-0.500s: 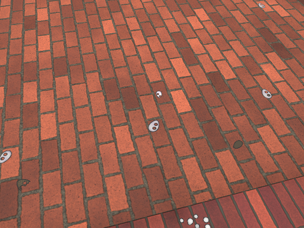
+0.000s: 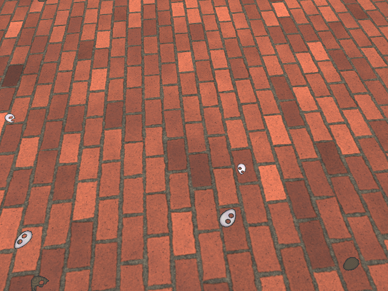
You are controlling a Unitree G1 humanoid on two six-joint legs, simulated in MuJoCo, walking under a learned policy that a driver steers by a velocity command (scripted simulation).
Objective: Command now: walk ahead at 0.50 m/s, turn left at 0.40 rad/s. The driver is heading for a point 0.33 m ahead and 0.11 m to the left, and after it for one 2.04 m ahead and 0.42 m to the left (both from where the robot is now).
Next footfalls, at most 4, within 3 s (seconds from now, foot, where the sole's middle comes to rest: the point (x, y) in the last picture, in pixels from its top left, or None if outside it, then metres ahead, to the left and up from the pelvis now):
0.40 left None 0.38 0.21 -0.89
0.84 right None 0.53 0.00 -0.89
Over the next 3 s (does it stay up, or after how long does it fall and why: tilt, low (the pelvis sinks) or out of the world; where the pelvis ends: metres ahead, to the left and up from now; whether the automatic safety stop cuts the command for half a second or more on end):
stays up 0.43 0.10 -0.12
